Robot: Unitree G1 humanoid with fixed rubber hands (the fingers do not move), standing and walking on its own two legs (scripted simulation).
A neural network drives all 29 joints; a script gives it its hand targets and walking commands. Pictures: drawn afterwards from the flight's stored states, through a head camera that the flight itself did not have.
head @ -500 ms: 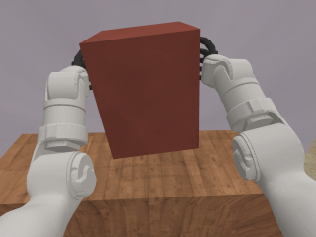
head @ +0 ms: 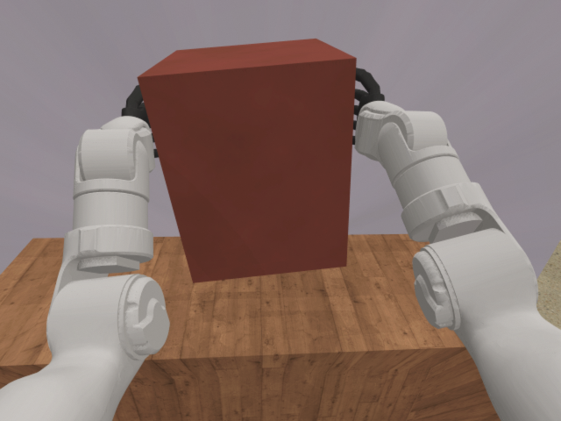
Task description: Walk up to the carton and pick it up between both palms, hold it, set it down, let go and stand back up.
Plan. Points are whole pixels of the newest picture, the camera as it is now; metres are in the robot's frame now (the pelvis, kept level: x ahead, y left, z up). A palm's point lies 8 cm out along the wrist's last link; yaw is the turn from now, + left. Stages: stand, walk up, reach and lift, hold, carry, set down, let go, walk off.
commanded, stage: hold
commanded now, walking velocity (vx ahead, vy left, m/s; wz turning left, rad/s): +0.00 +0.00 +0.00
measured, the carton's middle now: (258, 153) +0.38 +0.00 +0.29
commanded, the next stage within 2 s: none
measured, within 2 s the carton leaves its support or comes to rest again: neither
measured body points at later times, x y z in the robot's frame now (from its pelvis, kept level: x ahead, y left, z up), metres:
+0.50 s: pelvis +0.00 +0.00 +0.00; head -0.10 +0.02 +0.44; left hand +0.39 +0.15 +0.32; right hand +0.38 -0.15 +0.34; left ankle +0.02 +0.13 -0.75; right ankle +0.01 -0.11 -0.75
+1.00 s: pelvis +0.00 +0.00 +0.00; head -0.11 +0.02 +0.44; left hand +0.39 +0.15 +0.32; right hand +0.38 -0.15 +0.34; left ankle +0.02 +0.13 -0.75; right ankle +0.01 -0.11 -0.75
